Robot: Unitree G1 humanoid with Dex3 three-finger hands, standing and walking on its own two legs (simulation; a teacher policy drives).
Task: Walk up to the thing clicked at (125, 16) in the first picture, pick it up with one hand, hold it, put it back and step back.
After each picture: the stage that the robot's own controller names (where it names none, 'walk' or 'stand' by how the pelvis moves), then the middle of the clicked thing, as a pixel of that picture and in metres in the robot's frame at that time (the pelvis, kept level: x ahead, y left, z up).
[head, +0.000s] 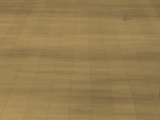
stand; (125, 16) +2.17 -0.69 -0.72
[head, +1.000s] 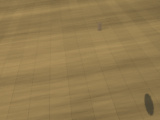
walk; (99, 26) +2.10 -0.14 -0.68
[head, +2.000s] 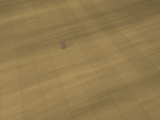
walk; (62, 44) +1.44 +0.31 -0.71
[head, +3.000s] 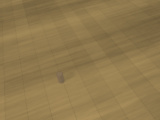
walk; (60, 77) +0.96 +0.30 -0.72
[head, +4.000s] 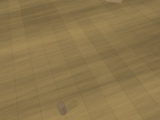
walk; (61, 108) +0.62 +0.25 -0.72
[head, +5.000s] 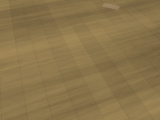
stand; out of the picture +0.42 +0.21 -0.70
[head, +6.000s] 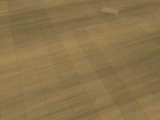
stand; out of the picture +0.38 +0.21 -0.73
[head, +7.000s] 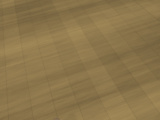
walk; out of the picture +0.42 +0.26 -0.70
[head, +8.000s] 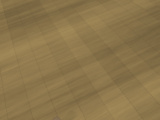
walk; out of the picture +0.44 +0.27 -0.69
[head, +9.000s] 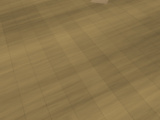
walk; out of the picture +0.42 +0.28 -0.69
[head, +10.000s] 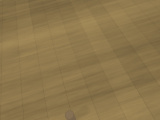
stand; (70, 117) +0.43 +0.19 -0.69
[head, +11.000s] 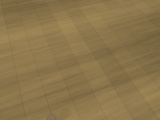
walk; out of the picture +0.41 +0.20 -0.69
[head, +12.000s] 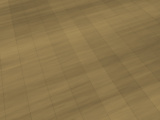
stand; out of the picture +0.37 +0.23 -0.69
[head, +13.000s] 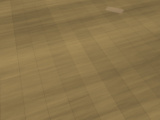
stand; out of the picture +0.33 +0.21 -0.71
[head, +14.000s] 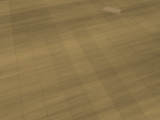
stand; out of the picture +0.35 +0.23 -0.72
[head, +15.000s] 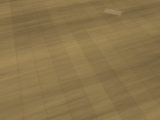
stand; out of the picture +0.34 +0.23 -0.73
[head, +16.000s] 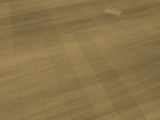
stand; out of the picture +0.33 +0.23 -0.73
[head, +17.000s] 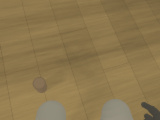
go down; (40, 85) +0.41 +0.20 -0.44
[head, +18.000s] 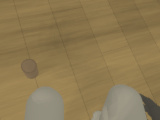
go down; (30, 69) +0.44 +0.21 -0.32
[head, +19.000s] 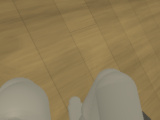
close in; out of the picture +0.43 +0.24 -0.24
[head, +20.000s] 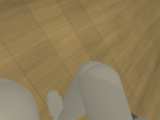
close; out of the picture +0.43 +0.27 -0.23
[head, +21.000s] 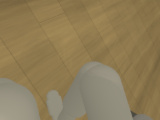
lift; out of the picture +0.41 +0.26 -0.23
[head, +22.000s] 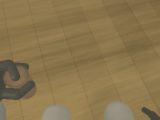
lift; (21, 83) +0.34 +0.21 -0.03
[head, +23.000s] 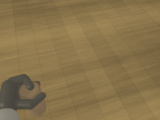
hold; (33, 99) +0.31 +0.18 -0.01
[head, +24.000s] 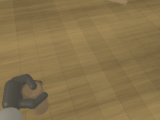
hold; (36, 98) +0.32 +0.17 -0.01
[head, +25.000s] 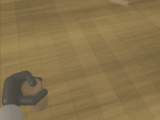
hold; (35, 95) +0.33 +0.17 +0.00
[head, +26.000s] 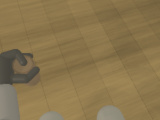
crouch; (27, 71) +0.41 +0.18 -0.08
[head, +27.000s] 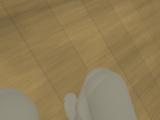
lower; out of the picture +0.46 +0.24 -0.20
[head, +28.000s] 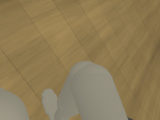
lower; out of the picture +0.44 +0.27 -0.24
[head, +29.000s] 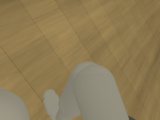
lower; out of the picture +0.44 +0.27 -0.23
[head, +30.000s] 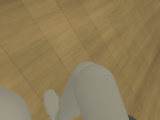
lower; out of the picture +0.44 +0.27 -0.24
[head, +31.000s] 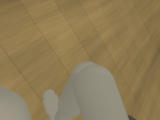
lower; out of the picture +0.43 +0.27 -0.24
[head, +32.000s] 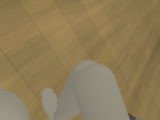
open; out of the picture +0.43 +0.27 -0.23
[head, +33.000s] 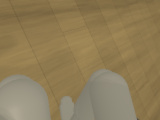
stand; out of the picture +0.42 +0.24 -0.25
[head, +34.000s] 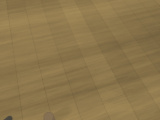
stand; (49, 119) +0.38 +0.19 -0.60
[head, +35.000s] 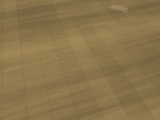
stand; out of the picture +0.38 +0.19 -0.66
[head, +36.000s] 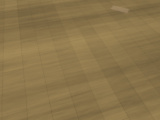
stand; out of the picture +0.37 +0.18 -0.67
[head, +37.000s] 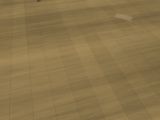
stand; out of the picture +0.38 +0.17 -0.71
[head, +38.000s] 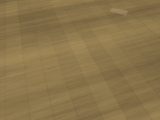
stand; out of the picture +0.35 +0.20 -0.72
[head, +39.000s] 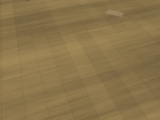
walk; out of the picture +0.35 +0.21 -0.73
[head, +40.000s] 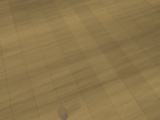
walk; (62, 114) +0.45 +0.16 -0.70
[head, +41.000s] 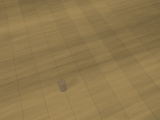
walk; (62, 85) +0.72 +0.21 -0.70
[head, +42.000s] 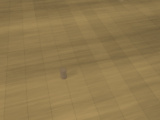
stand; (63, 73) +1.01 +0.18 -0.71
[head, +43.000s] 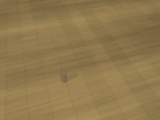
stand; (63, 76) +0.97 +0.18 -0.72
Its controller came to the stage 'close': yes
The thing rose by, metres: 0.70
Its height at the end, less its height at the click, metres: +0.00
